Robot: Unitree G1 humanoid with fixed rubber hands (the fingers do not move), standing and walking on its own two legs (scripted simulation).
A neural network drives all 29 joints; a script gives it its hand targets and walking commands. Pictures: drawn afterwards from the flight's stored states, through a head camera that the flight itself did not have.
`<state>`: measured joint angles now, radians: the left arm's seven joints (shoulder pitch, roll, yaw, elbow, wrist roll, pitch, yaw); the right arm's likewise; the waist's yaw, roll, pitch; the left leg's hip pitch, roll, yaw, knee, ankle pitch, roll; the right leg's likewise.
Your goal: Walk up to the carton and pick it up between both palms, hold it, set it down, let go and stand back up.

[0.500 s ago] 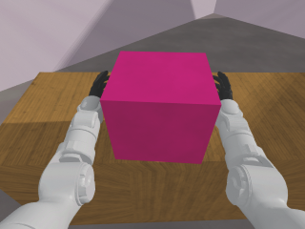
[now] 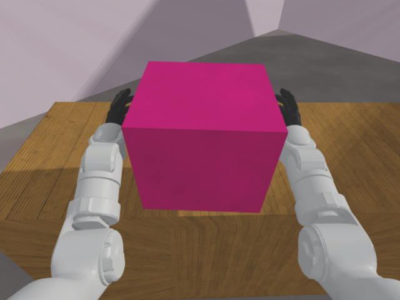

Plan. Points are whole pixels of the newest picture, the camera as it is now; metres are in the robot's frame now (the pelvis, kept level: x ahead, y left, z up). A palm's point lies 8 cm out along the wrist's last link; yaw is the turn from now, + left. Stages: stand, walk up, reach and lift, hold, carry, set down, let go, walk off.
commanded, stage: reach and lift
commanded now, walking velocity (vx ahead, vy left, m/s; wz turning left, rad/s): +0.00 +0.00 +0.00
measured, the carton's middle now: (203, 136) +0.42 +0.01 +0.14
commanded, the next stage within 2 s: hold in 0.90 s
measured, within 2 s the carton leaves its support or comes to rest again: neither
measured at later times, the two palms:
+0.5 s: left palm (111, 121) +0.37 +0.19 +0.20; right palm (290, 121) +0.39 -0.16 +0.20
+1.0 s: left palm (109, 120) +0.37 +0.19 +0.21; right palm (292, 114) +0.39 -0.15 +0.22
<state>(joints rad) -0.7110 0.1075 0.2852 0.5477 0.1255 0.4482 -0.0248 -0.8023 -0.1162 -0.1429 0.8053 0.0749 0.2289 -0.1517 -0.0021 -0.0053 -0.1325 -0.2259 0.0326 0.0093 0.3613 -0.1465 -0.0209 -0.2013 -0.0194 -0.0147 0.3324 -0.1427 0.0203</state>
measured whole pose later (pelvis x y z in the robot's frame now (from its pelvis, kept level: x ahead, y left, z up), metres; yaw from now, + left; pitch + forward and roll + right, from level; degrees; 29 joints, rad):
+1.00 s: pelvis +0.00 +0.00 +0.00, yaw +0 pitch +0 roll +0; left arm -0.71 0.11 0.29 0.40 0.13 0.64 -0.02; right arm -0.86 -0.13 -0.14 0.73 0.12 0.39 -0.15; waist 0.00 -0.01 -0.15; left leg -0.22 0.03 0.01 0.36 -0.14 -0.02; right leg -0.19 -0.02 -0.01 0.33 -0.14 0.02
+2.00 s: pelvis -0.01 +0.00 +0.00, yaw +0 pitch -1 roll +0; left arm -0.73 0.11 0.31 0.31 0.15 0.76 -0.03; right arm -0.93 -0.15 -0.13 0.71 0.15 0.50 -0.16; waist 0.00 -0.01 -0.17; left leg -0.20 0.03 0.01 0.36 -0.14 -0.02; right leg -0.18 -0.02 -0.01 0.33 -0.13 0.02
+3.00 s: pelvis -0.01 +0.00 +0.00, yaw +0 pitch -1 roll +0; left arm -0.74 0.11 0.31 0.31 0.15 0.77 -0.04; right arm -0.92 -0.15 -0.13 0.70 0.15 0.52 -0.16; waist 0.00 -0.01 -0.16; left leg -0.20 0.03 0.01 0.36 -0.14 -0.02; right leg -0.18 -0.02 -0.01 0.33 -0.13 0.02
